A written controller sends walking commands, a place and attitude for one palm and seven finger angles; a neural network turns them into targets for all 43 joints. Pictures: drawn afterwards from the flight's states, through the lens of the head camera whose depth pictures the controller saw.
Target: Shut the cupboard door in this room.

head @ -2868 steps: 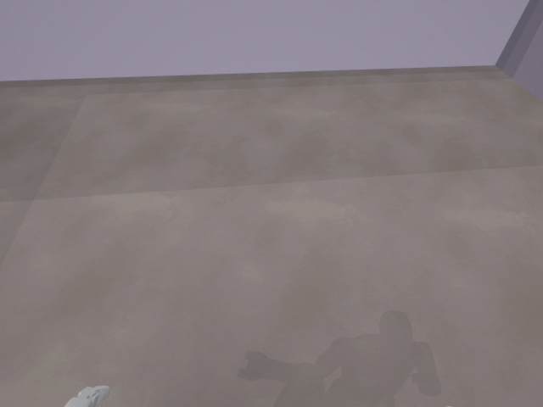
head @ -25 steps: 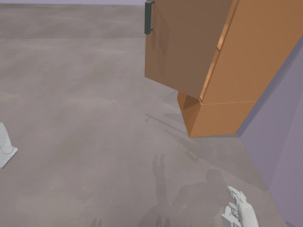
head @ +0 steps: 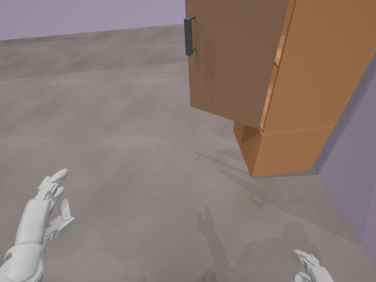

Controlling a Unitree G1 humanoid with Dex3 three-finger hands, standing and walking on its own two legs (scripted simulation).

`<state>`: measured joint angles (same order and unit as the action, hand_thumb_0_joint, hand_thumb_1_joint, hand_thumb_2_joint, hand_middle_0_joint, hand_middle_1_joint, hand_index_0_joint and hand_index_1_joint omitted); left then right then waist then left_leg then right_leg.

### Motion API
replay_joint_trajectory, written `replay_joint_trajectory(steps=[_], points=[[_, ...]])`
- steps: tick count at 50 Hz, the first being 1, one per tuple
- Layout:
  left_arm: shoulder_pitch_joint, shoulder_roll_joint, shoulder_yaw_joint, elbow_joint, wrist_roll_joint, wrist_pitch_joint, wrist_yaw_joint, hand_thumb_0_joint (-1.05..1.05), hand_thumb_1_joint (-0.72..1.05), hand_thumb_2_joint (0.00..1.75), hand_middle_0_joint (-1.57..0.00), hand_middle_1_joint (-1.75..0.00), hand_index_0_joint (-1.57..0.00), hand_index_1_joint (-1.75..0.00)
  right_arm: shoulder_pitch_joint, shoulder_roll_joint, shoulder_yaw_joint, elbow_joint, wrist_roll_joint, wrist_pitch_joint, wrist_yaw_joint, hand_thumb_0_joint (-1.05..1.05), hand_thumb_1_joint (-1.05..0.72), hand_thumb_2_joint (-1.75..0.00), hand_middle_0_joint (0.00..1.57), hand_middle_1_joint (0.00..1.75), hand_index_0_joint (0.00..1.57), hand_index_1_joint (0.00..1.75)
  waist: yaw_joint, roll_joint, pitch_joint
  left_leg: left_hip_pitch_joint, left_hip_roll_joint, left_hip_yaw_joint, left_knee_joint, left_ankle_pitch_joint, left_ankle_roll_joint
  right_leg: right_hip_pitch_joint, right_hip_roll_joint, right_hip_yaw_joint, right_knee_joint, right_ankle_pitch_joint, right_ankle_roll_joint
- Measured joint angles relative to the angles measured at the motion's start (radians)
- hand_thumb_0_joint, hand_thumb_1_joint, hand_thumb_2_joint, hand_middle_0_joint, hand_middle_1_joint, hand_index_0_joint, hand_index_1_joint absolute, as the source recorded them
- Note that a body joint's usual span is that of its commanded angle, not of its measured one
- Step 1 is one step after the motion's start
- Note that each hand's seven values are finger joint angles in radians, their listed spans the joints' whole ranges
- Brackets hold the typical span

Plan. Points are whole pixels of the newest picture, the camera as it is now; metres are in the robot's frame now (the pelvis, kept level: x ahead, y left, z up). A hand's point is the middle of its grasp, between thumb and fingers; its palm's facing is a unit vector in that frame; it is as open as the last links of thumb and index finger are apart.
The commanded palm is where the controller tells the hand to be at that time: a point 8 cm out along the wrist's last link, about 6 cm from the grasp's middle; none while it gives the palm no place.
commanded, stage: let the arm hang, fingers relaxed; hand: left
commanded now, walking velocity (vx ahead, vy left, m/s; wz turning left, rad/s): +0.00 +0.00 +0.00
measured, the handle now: (191, 35) +1.08 +0.04 +0.09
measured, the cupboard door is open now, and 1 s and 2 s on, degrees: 52 52 52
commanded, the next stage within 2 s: look to check the result in 1.00 s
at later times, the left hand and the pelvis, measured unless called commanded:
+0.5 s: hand out of the picture -0.07 +0.21 -0.15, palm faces +0.02 -0.97 -0.26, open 7.2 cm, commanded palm none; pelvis -0.02 +0.01 +0.01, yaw +0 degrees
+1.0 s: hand out of the picture -0.01 +0.17 -0.16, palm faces +0.01 -0.98 -0.18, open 7.3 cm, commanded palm none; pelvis -0.01 +0.00 +0.02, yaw -1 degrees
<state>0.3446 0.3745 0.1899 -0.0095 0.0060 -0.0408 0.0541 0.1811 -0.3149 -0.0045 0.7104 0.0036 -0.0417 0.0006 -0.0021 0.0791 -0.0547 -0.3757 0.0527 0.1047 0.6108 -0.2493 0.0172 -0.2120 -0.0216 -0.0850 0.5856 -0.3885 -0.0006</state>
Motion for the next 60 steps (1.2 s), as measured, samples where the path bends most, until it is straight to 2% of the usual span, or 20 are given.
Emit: replay_joint_trajectory(steps=[2,4,8,10,13,20,29,45,60], points=[[-0.052,-0.045,-0.083,0.225,0.008,0.059,-0.032,0.0,0.9,0.9,-0.2,-0.3,-0.2,-0.3,-0.024,-0.025,0.0,0.027,-0.009,0.022,0.008,0.01,-0.9,-0.9,0.2,0.3,0.2,0.3,-0.014,0.024,0.002,-0.012,-0.006,0.0,0.01,0.004,0.008,-0.016,-0.007,0.0,0.02,0.0,0.004],[-0.071,-0.088,-0.149,0.408,0.014,0.091,-0.052,0.0,0.9,0.9,-0.2,-0.3,-0.2,-0.3,-0.03,-0.025,0.003,0.048,-0.017,0.039,0.012,0.01,-0.9,-0.9,0.2,0.3,0.2,0.3,-0.028,0.019,0.014,-0.011,-0.012,0.003,0.003,0.015,0.011,-0.022,-0.014,0.002,0.029,0.002,0.005],[-0.054,-0.168,-0.219,0.66,0.015,0.112,-0.059,0.01,0.9,0.9,-0.2,-0.3,-0.2,-0.3,0.009,0.018,0.017,0.097,-0.032,0.065,0.016,0.01,-0.9,-0.9,0.2,0.3,0.2,0.3,-0.041,-0.048,0.057,0.002,-0.02,0.002,-0.02,0.035,0.008,-0.018,-0.02,-0.001,0.029,0.007,0.001],[-0.04,-0.198,-0.22,0.753,0.008,0.111,-0.051,0.0,0.92,0.9,-0.21,-0.3,-0.21,-0.3,0.04,0.047,0.026,0.136,-0.036,0.073,0.018,0.01,-0.9,-0.9,0.2,0.3,0.2,0.3,-0.038,-0.084,0.079,0.009,-0.019,-0.005,-0.034,0.045,0.006,-0.007,-0.017,-0.008,0.013,0.016,0.0],[-0.039,-0.177,-0.183,0.847,0.007,0.093,-0.033,-0.02,0.98,0.89,-0.21,-0.31,-0.21,-0.3,0.086,0.088,0.033,0.207,-0.037,0.08,0.013,0.01,-0.9,-0.9,0.2,0.3,0.2,0.3,-0.018,-0.112,0.105,0.018,-0.015,-0.021,-0.065,0.066,0.003,0.014,-0.006,-0.025,-0.035,0.043,-0.004],[0.01,-0.162,-0.174,1.025,0.01,0.079,-0.037,-0.01,0.95,0.9,-0.21,-0.3,-0.21,-0.3,0.128,0.12,0.012,0.32,-0.03,0.088,-0.004,0.01,-0.9,-0.9,0.2,0.3,0.2,0.3,-0.004,-0.072,0.117,0.057,-0.013,-0.017,-0.129,0.097,0.009,0.063,0.002,-0.022,-0.129,0.096,0.0],[0.021,-0.182,-0.173,1.131,0.012,0.065,-0.029,0.0,0.92,0.9,-0.2,-0.3,-0.2,-0.3,0.105,0.132,-0.003,0.381,-0.022,0.07,-0.012,0.01,-0.9,-0.9,0.2,0.3,0.2,0.3,-0.006,-0.034,0.096,0.11,-0.027,0.014,-0.187,0.117,0.019,0.09,-0.012,0.006,-0.155,0.11,0.012],[-0.053,-0.245,-0.183,1.132,0.014,0.044,-0.028,0.0,0.91,0.9,-0.2,-0.3,-0.2,-0.3,0.088,0.147,-0.008,0.416,-0.024,0.056,-0.018,0.0,-0.9,-0.9,0.2,0.3,0.2,0.3,-0.014,-0.065,0.069,0.139,-0.028,0.022,-0.222,0.128,0.011,0.105,-0.012,0.015,-0.168,0.11,0.008],[-0.046,-0.23,-0.174,1.15,0.011,0.042,-0.023,0.0,0.91,0.9,-0.2,-0.3,-0.2,-0.3,0.104,0.155,-0.008,0.434,-0.023,0.054,-0.022,0.0,-0.9,-0.9,0.2,0.3,0.2,0.3,-0.016,-0.063,0.1,0.143,-0.017,0.012,-0.213,0.11,-0.001,0.125,0.0,0.006,-0.189,0.104,-0.002]])
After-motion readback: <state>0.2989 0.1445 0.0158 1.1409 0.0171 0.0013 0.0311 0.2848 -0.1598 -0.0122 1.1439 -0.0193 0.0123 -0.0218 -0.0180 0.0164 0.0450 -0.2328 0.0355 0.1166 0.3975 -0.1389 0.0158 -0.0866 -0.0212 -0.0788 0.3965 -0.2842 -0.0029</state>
